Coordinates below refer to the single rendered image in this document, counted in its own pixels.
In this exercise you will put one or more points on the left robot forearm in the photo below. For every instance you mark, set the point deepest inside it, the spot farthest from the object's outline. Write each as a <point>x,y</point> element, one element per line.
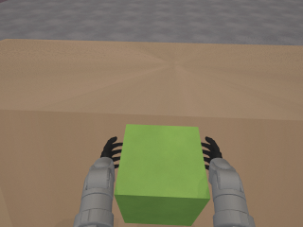
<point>97,196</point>

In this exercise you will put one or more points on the carton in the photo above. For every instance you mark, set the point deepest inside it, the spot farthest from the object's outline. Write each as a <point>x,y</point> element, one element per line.
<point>161,176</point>

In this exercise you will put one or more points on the left robot hand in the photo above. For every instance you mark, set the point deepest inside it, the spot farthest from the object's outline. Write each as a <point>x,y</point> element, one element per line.
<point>109,152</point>

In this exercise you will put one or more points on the right robot forearm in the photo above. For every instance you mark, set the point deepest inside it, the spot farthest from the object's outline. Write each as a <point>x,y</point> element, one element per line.
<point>228,195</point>

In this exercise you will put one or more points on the right robot hand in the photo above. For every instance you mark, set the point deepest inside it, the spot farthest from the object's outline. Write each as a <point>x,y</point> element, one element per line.
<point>214,150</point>

